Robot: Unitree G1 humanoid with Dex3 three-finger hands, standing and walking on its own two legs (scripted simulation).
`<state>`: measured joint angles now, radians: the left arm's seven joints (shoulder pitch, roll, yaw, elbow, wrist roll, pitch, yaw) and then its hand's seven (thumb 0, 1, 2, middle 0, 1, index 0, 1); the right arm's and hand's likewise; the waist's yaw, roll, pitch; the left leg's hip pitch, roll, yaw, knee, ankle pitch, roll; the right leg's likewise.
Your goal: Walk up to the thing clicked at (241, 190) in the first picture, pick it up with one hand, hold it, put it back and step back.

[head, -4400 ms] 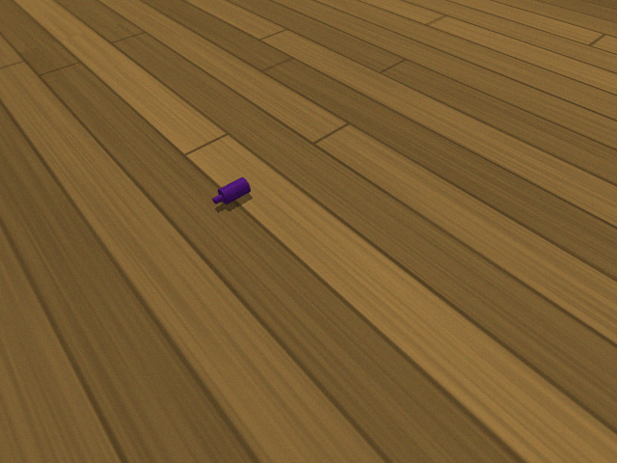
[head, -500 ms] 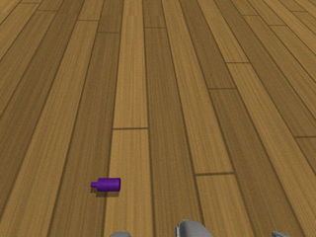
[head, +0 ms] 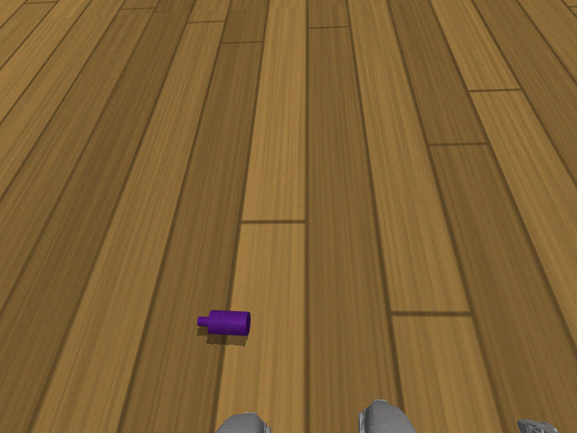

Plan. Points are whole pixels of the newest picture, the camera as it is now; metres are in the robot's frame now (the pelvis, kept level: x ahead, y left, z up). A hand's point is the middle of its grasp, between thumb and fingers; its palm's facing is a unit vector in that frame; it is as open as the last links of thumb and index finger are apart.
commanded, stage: walk up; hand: left
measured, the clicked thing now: (223, 322) +0.49 +0.29 -0.70
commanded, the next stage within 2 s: none
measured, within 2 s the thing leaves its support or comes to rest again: neither
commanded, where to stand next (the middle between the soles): +0.09 +0.04 m, yaw -2 degrees
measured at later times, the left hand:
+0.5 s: hand out of the picture +0.11 +0.30 -0.13, palm faces -0.03 -0.94 -0.35, open 7.4 cm
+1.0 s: hand out of the picture +0.12 +0.29 -0.11, palm faces -0.05 -0.93 -0.35, open 7.4 cm
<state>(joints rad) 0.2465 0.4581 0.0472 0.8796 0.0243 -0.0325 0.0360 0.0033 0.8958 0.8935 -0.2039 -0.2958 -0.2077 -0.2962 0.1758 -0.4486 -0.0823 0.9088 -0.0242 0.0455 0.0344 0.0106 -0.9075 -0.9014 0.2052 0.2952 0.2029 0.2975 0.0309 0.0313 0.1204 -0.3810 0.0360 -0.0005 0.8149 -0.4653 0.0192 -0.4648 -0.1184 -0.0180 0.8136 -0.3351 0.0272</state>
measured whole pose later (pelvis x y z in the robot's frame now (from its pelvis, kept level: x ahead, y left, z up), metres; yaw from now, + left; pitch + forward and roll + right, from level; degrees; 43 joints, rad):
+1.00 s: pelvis +0.03 +0.04 +0.04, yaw -2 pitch -3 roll +0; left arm 0.07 0.36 -0.01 1.15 0.00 -0.02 0.00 0.00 0.90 0.89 -0.20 -0.29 -0.20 -0.30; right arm 0.05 -0.36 -0.02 1.14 0.00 0.00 0.02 0.01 -0.91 -0.90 0.21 0.30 0.20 0.30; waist 0.01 0.00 0.07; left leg -0.09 0.00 0.04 0.36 -0.23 0.00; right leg -0.17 -0.05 0.02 0.37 -0.16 0.05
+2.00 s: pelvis +0.04 +0.06 +0.01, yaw -7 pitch -2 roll +0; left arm 0.18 0.49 0.10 0.85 0.03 0.12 -0.06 0.00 0.91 0.89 -0.20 -0.29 -0.20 -0.29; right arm 0.24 -0.41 -0.08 0.85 -0.03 -0.07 -0.07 0.01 -0.90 -0.90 0.21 0.30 0.21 0.30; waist 0.02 -0.13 0.17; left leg -0.36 0.11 0.06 0.70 -0.29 -0.03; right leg -0.48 -0.01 0.16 1.13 -0.43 0.01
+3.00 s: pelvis +0.00 +0.02 -0.01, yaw -3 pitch -3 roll -1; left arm 0.23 0.37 0.06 0.90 0.03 0.02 -0.02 0.00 0.90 0.89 -0.20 -0.30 -0.20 -0.30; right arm 0.24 -0.48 -0.08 0.85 -0.02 0.03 -0.03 0.01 -0.90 -0.90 0.21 0.30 0.20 0.30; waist 0.00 -0.01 0.13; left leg -0.57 0.00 -0.17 1.07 -0.50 0.03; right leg -0.39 -0.03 0.03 0.90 -0.46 0.03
